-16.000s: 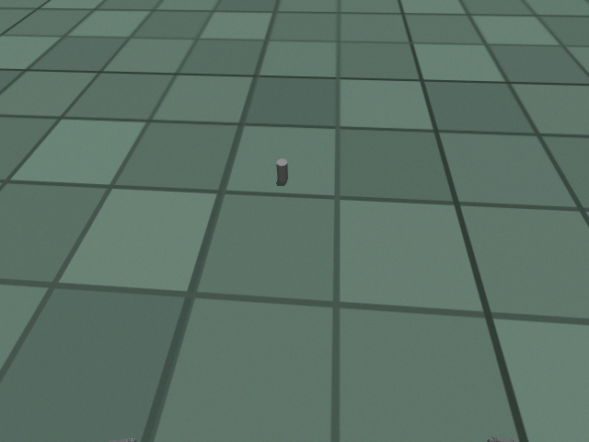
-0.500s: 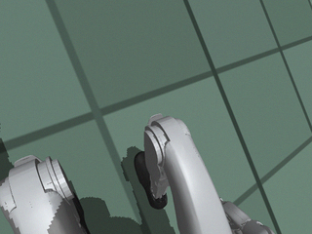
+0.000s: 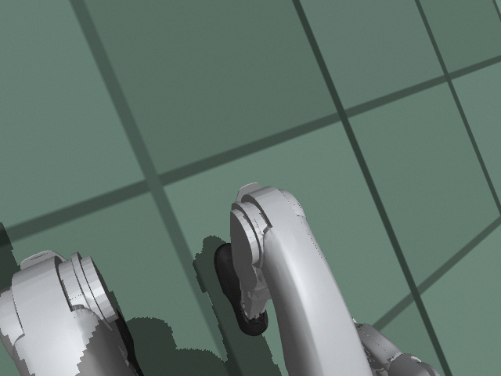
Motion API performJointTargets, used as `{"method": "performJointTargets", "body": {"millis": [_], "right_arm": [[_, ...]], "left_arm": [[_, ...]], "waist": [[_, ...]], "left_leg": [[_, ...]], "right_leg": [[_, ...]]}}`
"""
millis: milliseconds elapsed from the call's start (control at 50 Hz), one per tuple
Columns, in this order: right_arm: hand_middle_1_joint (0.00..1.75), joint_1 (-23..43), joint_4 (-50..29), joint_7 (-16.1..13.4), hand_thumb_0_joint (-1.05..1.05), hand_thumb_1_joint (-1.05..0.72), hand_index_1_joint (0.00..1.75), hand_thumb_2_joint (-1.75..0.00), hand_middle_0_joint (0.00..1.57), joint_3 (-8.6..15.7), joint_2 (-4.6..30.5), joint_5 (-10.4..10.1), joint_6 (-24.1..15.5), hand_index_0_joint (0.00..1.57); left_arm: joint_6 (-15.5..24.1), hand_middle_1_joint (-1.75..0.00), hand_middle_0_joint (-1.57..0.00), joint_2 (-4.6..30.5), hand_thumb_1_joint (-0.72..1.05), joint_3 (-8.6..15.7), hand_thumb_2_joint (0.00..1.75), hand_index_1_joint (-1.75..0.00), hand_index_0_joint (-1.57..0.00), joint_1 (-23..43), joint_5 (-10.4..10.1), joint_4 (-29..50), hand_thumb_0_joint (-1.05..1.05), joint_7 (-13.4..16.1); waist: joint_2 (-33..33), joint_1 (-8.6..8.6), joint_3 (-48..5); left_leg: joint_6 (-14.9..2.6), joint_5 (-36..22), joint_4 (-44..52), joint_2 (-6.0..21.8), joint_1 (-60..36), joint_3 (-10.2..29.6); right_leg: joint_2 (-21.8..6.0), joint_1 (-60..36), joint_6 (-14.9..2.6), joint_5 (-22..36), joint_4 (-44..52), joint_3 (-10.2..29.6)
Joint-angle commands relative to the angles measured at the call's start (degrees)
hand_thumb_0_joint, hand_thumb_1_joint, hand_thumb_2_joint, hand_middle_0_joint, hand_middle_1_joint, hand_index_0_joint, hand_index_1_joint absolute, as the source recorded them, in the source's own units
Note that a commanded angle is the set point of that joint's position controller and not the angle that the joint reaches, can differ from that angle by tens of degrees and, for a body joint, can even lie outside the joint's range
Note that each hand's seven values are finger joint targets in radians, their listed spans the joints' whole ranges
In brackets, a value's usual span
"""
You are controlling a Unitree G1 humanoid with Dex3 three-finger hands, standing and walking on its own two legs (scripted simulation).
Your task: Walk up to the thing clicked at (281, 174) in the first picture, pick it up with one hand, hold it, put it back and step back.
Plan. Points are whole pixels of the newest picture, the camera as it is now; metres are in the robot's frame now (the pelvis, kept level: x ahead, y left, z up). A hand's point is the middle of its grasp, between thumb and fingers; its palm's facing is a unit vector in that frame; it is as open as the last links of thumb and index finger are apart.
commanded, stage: close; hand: left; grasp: from above
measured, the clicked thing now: out of the picture +0.46 +0.32 -0.25
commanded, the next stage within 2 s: settle in 0.04 s
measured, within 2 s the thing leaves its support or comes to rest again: leaves its support in 0.40 s
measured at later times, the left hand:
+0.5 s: hand out of the picture +0.45 +0.32 -0.20, palm faces -0.39 -0.13 -0.91, open 9.0 cm
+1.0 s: hand out of the picture +0.44 +0.32 -0.10, palm faces -0.45 -0.10 -0.89, open 8.9 cm
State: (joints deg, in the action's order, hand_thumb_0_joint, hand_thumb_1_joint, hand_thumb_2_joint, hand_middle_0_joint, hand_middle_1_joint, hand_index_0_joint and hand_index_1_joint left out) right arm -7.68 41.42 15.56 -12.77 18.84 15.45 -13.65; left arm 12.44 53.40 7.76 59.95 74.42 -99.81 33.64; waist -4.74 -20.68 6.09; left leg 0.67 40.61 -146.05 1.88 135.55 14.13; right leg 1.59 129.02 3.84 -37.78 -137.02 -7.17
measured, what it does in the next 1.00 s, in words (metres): stands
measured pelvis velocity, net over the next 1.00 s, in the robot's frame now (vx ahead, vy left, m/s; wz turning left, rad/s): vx -0.01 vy -0.01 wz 0.09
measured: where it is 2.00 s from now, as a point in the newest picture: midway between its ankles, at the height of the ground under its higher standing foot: (189, 336)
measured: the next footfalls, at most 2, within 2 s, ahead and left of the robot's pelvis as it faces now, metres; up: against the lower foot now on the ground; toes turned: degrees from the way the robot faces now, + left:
none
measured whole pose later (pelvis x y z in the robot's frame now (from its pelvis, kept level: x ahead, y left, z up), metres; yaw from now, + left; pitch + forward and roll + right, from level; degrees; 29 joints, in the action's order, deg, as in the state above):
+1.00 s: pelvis -0.01 -0.01 +0.04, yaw +5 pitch +33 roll -8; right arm -8.9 40.8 11.1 -4.3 17.5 7.1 -4.2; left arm 8.7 41.3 2.5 55.6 68.8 -78.4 15.7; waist 1.1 -13.6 -3.0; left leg 0.6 38.1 -135.7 1.6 131.3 8.9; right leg -0.4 126.4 2.6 -37.5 -130.5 -3.8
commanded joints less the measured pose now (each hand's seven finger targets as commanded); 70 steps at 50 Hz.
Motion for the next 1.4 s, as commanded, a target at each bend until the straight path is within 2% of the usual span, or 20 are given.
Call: {"method": "performJointTargets", "body": {"millis": [0,80,100,160,200,260,320,340,360,380,440,480,500,580,760,820,940,1160,1300,1380], "right_arm": [[0.3,-11.46,0.29,-0.24,0.0,-0.9,0.3,-0.9,0.2,5.72,17.99,-0.51,-0.31,0.2],[0.3,-10.69,0.14,-0.31,0.0,-0.9,0.3,-0.9,0.2,5.99,17.6,-1.01,-0.38,0.2],[0.3,-12.19,0.76,-0.22,0.0,-0.9,0.3,-0.9,0.2,5.68,17.35,-0.73,-0.29,0.2],[0.3,-11.89,0.27,-0.17,0.0,-0.91,0.3,-0.9,0.2,6.0,17.61,-0.85,-0.48,0.2],[0.3,-12.62,1.02,-0.17,0.0,-0.91,0.3,-0.9,0.2,6.0,17.63,-1.0,-0.47,0.2],[0.3,-11.34,0.02,-0.01,0.0,-0.91,0.3,-0.9,0.2,6.36,17.48,-1.25,-0.58,0.2],[0.3,-11.59,0.44,-0.11,0.0,-0.91,0.3,-0.9,0.2,7.21,17.38,-1.86,-0.45,0.2],[0.3,-12.12,0.9,0.09,0.0,-0.91,0.3,-0.9,0.2,7.52,17.27,-1.65,-0.3,0.2],[0.3,-11.49,0.42,0.39,0.0,-0.91,0.3,-0.9,0.2,7.58,16.68,-1.91,-0.18,0.2],[0.3,-12.29,0.84,0.35,0.0,-0.91,0.3,-0.9,0.2,8.02,17.03,-1.85,0.14,0.2],[0.3,-11.68,0.6,0.35,0.0,-0.91,0.3,-0.9,0.2,8.97,16.14,-3.08,0.83,0.2],[0.3,-12.11,0.83,0.49,0.0,-0.91,0.3,-0.9,0.2,9.77,16.09,-3.63,1.32,0.2],[0.3,-12.75,0.94,0.29,0.0,-0.91,0.3,-0.9,0.2,10.36,16.02,-4.03,1.8,0.2],[0.3,-13.18,0.87,0.28,0.0,-0.91,0.3,-0.9,0.2,11.54,14.73,-5.54,3.33,0.2],[0.3,-13.74,0.35,-2.27,0.0,-0.91,0.3,-0.9,0.2,13.06,13.02,-7.84,7.47,0.2],[0.3,-14.01,0.1,-3.37,0.0,-0.91,0.3,-0.9,0.2,13.31,12.82,-8.23,8.27,0.2],[0.3,-13.91,-1.02,-5.28,0.0,-0.91,0.3,-0.9,0.2,13.15,11.97,-8.46,9.51,0.2],[0.3,-14.37,-1.23,-7.62,0.0,-0.92,0.3,-0.91,0.2,13.95,11.79,-9.26,10.67,0.2],[0.3,-15.52,-1.44,-8.44,0.0,-0.9,0.3,-0.9,0.2,14.98,11.21,-10.42,11.56,0.2],[0.3,-15.46,-1.79,-9.13,0.0,-0.91,0.3,-0.91,0.2,15.07,10.62,-11.01,12.15,0.2]], "left_arm": [[0.36,-0.75,-0.91,11.48,0.6,-0.02,0.72,-0.72,-0.94,16.37,-0.76,7.87,0.0,2.65],[0.23,-0.76,-0.93,10.18,0.62,-0.7,0.76,-0.74,-0.95,15.45,-1.37,7.93,0.0,2.75],[0.16,-0.75,-0.94,11.78,0.62,0.62,0.77,-0.74,-0.96,15.08,-0.96,8.16,0.0,2.81],[-0.06,-0.79,-0.93,9.8,0.57,-0.81,0.76,-0.75,-0.96,15.79,-1.45,8.96,0.0,2.58],[-0.29,-0.77,-0.95,12.38,0.58,1.36,0.77,-0.75,-0.98,16.55,-1.63,10.5,0.0,2.65],[-0.8,-0.78,-0.95,9.28,0.57,-1.45,0.77,-0.76,-0.97,16.87,-1.74,10.85,0.0,1.68],[-1.2,-0.76,-0.95,12.9,0.55,1.65,0.78,-0.75,-0.96,15.92,-2.17,16.81,0.0,1.71],[-1.8,-0.76,-0.96,12.1,0.57,1.98,0.8,-0.75,-0.97,13.75,-1.82,13.89,0.0,1.46],[-1.93,-0.75,-0.95,8.95,0.56,-0.41,0.79,-0.74,-0.97,14.64,-1.99,15.17,0.0,0.83],[-2.22,-0.76,-0.94,11.42,0.55,1.96,0.77,-0.74,-0.96,14.91,-2.06,15.96,0.0,0.99],[-3.16,-0.75,-0.94,9.73,0.53,1.19,0.79,-0.74,-0.95,12.97,-2.97,20.92,0.0,-0.21],[-3.72,-0.75,-0.94,8.39,0.53,0.61,0.8,-0.74,-0.95,14.13,-3.32,21.65,0.0,-1.19],[-4.02,-0.76,-0.93,10.02,0.52,2.16,0.8,-0.75,-0.94,13.17,-3.46,25.18,0.0,-1.53],[-5.57,-0.75,-0.93,5.2,0.52,-0.35,0.79,-0.74,-0.94,12.83,-4.85,26.97,0.0,-4.81],[-5.28,-0.74,-0.93,1.48,0.51,-3.2,0.77,-0.73,-0.94,14.55,-7.23,30.58,0.0,-12.2],[-4.67,-0.75,-0.94,1.88,0.54,-3.51,0.78,-0.74,-0.95,14.13,-6.37,30.61,0.0,-13.95],[-3.03,-0.77,-0.98,2.79,0.6,-3.41,0.79,-0.76,-1.0,16.82,-6.05,31.4,0.0,-15.5],[-3.22,-0.79,-1.0,3.43,0.57,-2.93,0.82,-0.79,-1.0,18.47,-5.0,33.61,0.0,-15.22],[-5.25,-0.71,-0.87,1.39,0.48,-3.7,0.75,-0.69,-0.89,16.89,-7.7,36.42,0.0,-17.79],[-5.62,-0.8,-0.95,1.71,0.57,-3.83,0.8,-0.78,-0.97,14.85,-9.12,37.57,0.0,-19.91]], "waist": [[25.24,-3.09,-35.22],[25.35,-2.34,-35.33],[25.64,-2.63,-36.37],[25.43,-2.74,-36.79],[27.15,-2.01,-37.9],[27.41,-2.49,-37.04],[31.41,0.51,-42.15],[31.08,-0.19,-40.73],[31.04,-0.41,-40.29],[30.2,-0.61,-41.04],[32.6,2.79,-45.33],[30.91,1.87,-44.12],[32.13,3.41,-47.67],[30.28,3.52,-47.31],[22.16,4.26,-46.97],[21.76,4.59,-46.69],[19.65,4.74,-46.17],[23.82,6.29,-49.18],[22.64,7.03,-52.67],[19.9,7.58,-51.72]], "left_leg": [[-1.31,-9.41,15.01,0.06,-27.73,-7.27],[-1.18,-9.29,15.38,0.23,-27.57,-7.06],[-1.23,-11.08,15.03,0.2,-27.97,-7.31],[-1.29,-11.72,14.75,0.19,-28.49,-7.32],[-0.98,-12.32,15.5,0.2,-29.67,-7.15],[-1.07,-11.21,15.13,0.31,-29.2,-7.43],[-0.45,-13.9,16.38,0.11,-32.71,-7.52],[-0.39,-14.1,16.26,0.1,-32.65,-7.65],[-0.54,-13.56,16.14,0.21,-31.65,-7.97],[-0.81,-13.63,16.02,0.08,-31.12,-8.19],[-0.64,-14.24,17.56,-0.22,-33.74,-8.69],[-0.85,-13.14,17.53,-0.26,-32.42,-8.7],[-0.92,-15.28,17.77,-0.42,-33.57,-9.21],[-1.21,-15.61,19.03,-0.65,-33.83,-9.88],[-2.18,-11.25,21.96,-1.51,-30.34,-10.87],[-1.92,-11.34,22.93,-1.51,-31.91,-10.69],[-2.28,-9.83,24.16,-1.92,-30.57,-11.69],[-1.74,-9.14,27.96,-1.97,-36.06,-11.63],[-2.04,-9.79,30.49,-1.95,-38.82,-12.01],[-2.51,-8.95,31.25,-2.06,-37.07,-12.59]], "right_leg": [[2.58,-18.48,-4.72,12.15,12.09,-7.14],[2.73,-17.89,-4.89,11.87,12.12,-7.19],[2.8,-19.51,-4.74,13.47,12.15,-7.12],[2.81,-19.33,-4.65,14.25,12.17,-7.15],[2.57,-19.0,-4.77,14.29,11.94,-7.33],[2.75,-18.3,-4.88,13.75,11.98,-6.95],[2.22,-18.83,-5.28,15.18,11.06,-6.89],[2.12,-18.21,-5.3,15.43,10.86,-6.9],[2.47,-17.7,-5.37,14.99,11.25,-6.55],[2.46,-18.91,-5.23,15.62,11.7,-6.47],[2.21,-18.75,-5.65,15.12,12.13,-5.6],[1.93,-17.14,-5.57,14.5,12.2,-5.61],[2.03,-19.43,-5.63,16.32,12.62,-5.05],[1.62,-18.67,-5.62,16.39,13.74,-4.21],[1.12,-21.3,-5.64,12.14,18.45,-2.18],[0.98,-21.24,-5.86,11.9,18.51,-2.22],[0.75,-23.04,-5.67,10.0,20.83,-1.12],[0.05,-20.94,-6.32,9.32,21.31,-1.12],[-0.01,-23.68,-6.3,10.22,23.58,-0.47],[0.09,-25.96,-6.08,8.84,25.86,0.41]]}}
